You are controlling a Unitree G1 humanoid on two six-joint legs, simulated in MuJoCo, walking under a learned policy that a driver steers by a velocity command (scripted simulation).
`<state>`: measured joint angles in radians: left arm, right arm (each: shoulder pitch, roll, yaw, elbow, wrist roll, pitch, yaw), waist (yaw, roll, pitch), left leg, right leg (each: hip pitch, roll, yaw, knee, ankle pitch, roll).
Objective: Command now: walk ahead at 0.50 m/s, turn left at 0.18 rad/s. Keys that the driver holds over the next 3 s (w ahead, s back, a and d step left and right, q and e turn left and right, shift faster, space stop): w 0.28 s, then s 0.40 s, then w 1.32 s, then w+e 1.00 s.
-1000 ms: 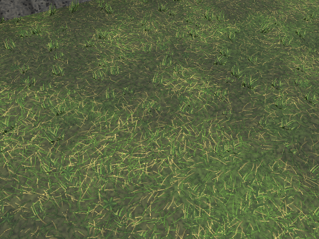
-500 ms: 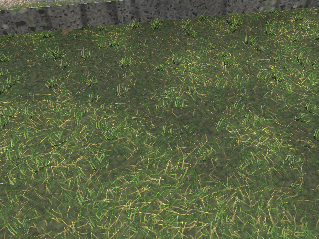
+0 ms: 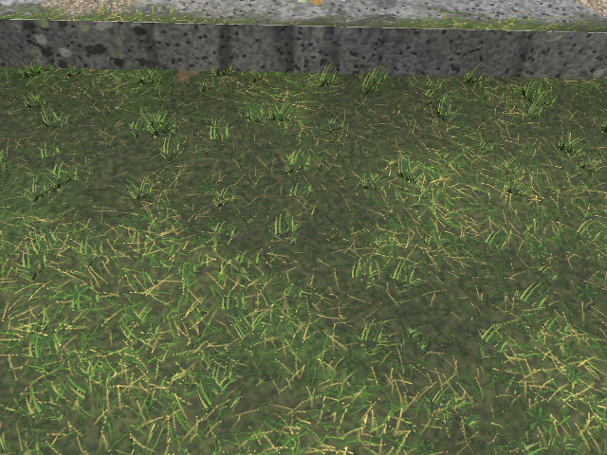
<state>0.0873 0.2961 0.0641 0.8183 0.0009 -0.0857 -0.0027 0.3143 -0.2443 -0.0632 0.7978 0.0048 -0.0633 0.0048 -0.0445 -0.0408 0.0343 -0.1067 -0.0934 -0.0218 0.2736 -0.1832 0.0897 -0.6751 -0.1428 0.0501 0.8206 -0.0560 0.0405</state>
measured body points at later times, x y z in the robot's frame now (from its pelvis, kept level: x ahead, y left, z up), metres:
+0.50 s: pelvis +0.27 -0.08 +0.00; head +0.31 -0.09 +0.44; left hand +0.34 +0.19 -0.13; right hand +0.41 -0.34 -0.12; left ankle +0.35 +0.09 -0.70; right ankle +0.29 -0.15 -0.75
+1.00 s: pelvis +0.38 -0.04 -0.01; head +0.39 -0.04 +0.44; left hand +0.39 +0.24 -0.16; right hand +0.52 -0.31 -0.12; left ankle +0.40 +0.06 -0.74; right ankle +0.29 -0.16 -0.75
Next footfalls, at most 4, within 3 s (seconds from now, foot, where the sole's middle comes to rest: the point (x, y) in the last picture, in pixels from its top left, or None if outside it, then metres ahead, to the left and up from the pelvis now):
0.22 right None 0.33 -0.16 -0.79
0.66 left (258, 453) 0.48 0.08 -0.79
1.56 right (356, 315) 0.82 -0.17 -0.79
2.12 left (260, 221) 1.13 0.08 -0.79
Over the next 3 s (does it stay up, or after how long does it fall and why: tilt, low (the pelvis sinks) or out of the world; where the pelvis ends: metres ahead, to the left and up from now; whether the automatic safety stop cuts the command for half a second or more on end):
stays up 1.40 -0.15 -0.01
